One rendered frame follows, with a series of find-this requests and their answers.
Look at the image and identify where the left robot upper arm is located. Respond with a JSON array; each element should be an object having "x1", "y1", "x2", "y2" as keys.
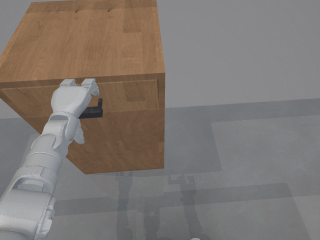
[{"x1": 0, "y1": 188, "x2": 57, "y2": 240}]

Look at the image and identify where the handle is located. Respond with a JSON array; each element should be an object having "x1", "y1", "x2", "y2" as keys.
[{"x1": 78, "y1": 98, "x2": 103, "y2": 119}]

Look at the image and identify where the left robot hand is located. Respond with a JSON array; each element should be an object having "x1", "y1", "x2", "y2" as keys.
[{"x1": 51, "y1": 78, "x2": 100, "y2": 144}]

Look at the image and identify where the robot left forearm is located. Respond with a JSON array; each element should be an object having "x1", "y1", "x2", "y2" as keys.
[{"x1": 0, "y1": 111, "x2": 79, "y2": 208}]

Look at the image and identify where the cabinet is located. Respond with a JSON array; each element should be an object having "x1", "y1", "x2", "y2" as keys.
[{"x1": 0, "y1": 0, "x2": 165, "y2": 175}]

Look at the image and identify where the drawer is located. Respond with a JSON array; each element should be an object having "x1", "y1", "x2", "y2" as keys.
[{"x1": 1, "y1": 79, "x2": 158, "y2": 117}]

